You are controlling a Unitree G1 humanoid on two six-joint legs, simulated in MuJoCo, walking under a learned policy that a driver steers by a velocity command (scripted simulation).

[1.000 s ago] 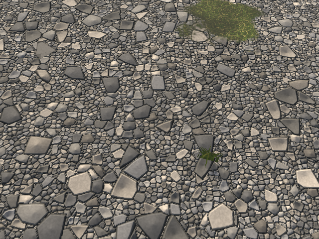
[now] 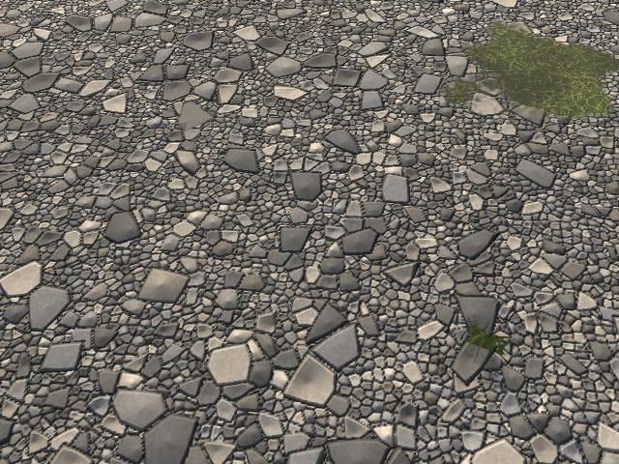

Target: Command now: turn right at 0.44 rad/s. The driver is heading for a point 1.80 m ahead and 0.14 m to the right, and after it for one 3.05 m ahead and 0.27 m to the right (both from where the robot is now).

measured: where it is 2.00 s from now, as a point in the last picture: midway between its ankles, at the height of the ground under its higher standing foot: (290, 394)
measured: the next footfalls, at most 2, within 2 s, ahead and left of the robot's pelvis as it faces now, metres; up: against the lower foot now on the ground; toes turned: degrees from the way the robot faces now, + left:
right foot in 0.08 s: +0.04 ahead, -0.12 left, +0.00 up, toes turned -7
left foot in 0.64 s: +0.11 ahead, +0.10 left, +0.00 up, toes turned -18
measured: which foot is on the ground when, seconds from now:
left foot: down 0.00-0.10, up 0.12-0.62, down 0.64-0.88, up 0.90-1.00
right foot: up 0.00-0.06, down 0.08-1.00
